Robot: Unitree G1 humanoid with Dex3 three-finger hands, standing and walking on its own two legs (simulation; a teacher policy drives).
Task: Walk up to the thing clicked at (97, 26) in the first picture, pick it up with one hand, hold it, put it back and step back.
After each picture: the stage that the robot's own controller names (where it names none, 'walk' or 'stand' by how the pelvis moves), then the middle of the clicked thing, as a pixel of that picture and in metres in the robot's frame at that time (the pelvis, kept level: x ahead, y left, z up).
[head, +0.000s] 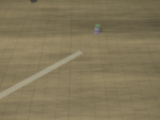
stand; (97, 29) +1.61 -0.16 -0.72
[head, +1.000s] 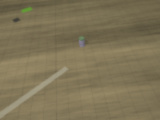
walk; (81, 41) +1.47 +0.14 -0.69
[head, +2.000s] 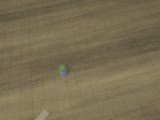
walk; (63, 71) +0.93 +0.31 -0.72
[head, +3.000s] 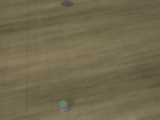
walk; (64, 107) +0.56 +0.24 -0.71
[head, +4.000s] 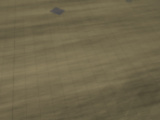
stand; out of the picture +0.40 +0.20 -0.71
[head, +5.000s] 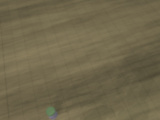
stand; (51, 113) +0.40 +0.27 -0.69
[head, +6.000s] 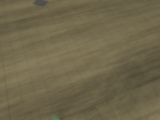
stand; out of the picture +0.41 +0.21 -0.70
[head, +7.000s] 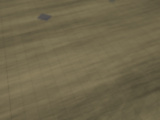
stand; out of the picture +0.41 +0.22 -0.73
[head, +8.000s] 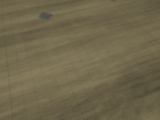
stand; out of the picture +0.42 +0.21 -0.73
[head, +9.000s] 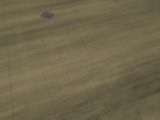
stand; out of the picture +0.41 +0.21 -0.73
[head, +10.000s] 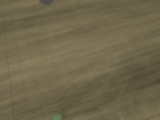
go down; out of the picture +0.41 +0.20 -0.72
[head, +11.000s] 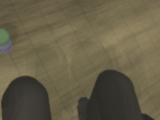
go down; (2, 41) +0.50 +0.26 -0.29
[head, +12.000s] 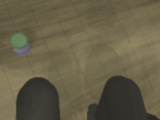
close in; (20, 45) +0.49 +0.25 -0.30
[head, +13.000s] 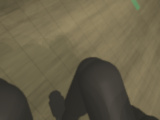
close in; out of the picture +0.47 +0.31 -0.22
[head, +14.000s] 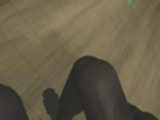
close; out of the picture +0.46 +0.32 -0.23
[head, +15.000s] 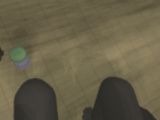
lift; (20, 58) +0.45 +0.24 -0.29
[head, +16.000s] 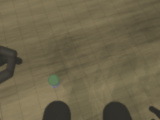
lift; (54, 81) +0.45 +0.17 -0.48
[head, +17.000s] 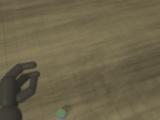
stand; (61, 115) +0.42 +0.16 -0.66
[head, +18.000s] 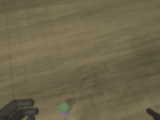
stand; (64, 109) +0.42 +0.15 -0.60
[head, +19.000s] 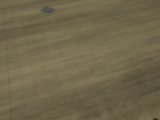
stand; out of the picture +0.39 +0.16 -0.66
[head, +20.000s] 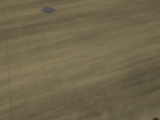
stand; out of the picture +0.40 +0.16 -0.66
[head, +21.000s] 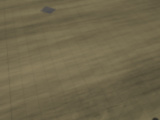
stand; out of the picture +0.40 +0.15 -0.66
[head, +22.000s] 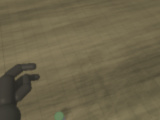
hold; (59, 118) +0.41 +0.16 -0.64
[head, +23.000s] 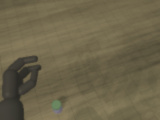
close; (57, 107) +0.43 +0.17 -0.63
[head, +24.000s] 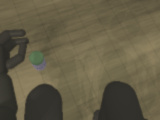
hold; (38, 61) +0.48 +0.19 -0.33
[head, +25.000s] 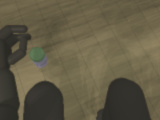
hold; (39, 57) +0.47 +0.20 -0.30
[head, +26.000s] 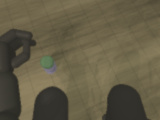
hold; (48, 65) +0.47 +0.18 -0.35
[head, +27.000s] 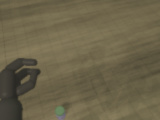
close; (60, 113) +0.43 +0.16 -0.64
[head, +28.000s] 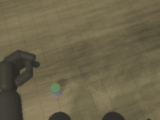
close; (56, 90) +0.44 +0.18 -0.54
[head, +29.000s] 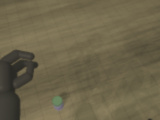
close; (58, 103) +0.44 +0.17 -0.57
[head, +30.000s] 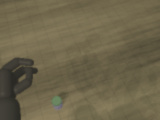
close; (57, 103) +0.43 +0.17 -0.61
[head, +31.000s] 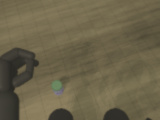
crouch; (57, 88) +0.46 +0.17 -0.51
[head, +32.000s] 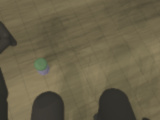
crouch; (42, 67) +0.47 +0.19 -0.41
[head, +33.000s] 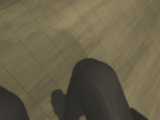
lower; out of the picture +0.46 +0.27 -0.24
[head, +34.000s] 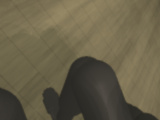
lower; out of the picture +0.45 +0.28 -0.23
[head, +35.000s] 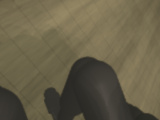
lower; out of the picture +0.45 +0.28 -0.23
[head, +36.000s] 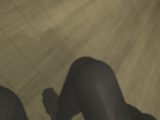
lower; out of the picture +0.45 +0.28 -0.23
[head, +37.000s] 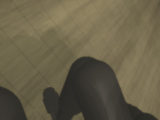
lower; out of the picture +0.45 +0.28 -0.23
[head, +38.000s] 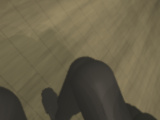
open; out of the picture +0.45 +0.28 -0.24
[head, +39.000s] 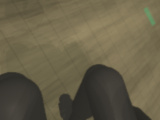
stand; out of the picture +0.47 +0.26 -0.26
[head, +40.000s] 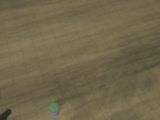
stand; (54, 109) +0.42 +0.17 -0.61
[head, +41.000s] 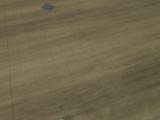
stand; out of the picture +0.42 +0.17 -0.67
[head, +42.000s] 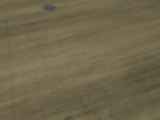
stand; out of the picture +0.42 +0.16 -0.67
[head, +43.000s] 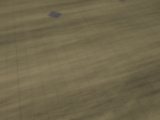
stand; out of the picture +0.43 +0.16 -0.72
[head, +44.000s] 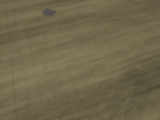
stand; out of the picture +0.40 +0.17 -0.73
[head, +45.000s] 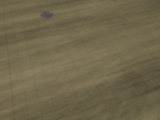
stand; out of the picture +0.40 +0.17 -0.73
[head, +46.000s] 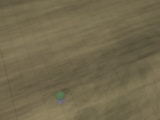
walk; (60, 97) +0.49 +0.14 -0.71
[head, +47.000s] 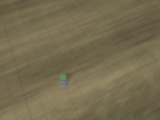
walk; (63, 80) +0.70 +0.21 -0.69
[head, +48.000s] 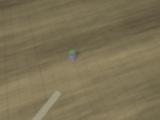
stand; (72, 55) +1.00 +0.21 -0.71
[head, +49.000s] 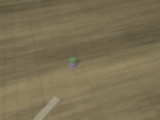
stand; (72, 63) +1.02 +0.14 -0.72
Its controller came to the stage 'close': yes
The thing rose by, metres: 0.00
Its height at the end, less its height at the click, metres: +0.00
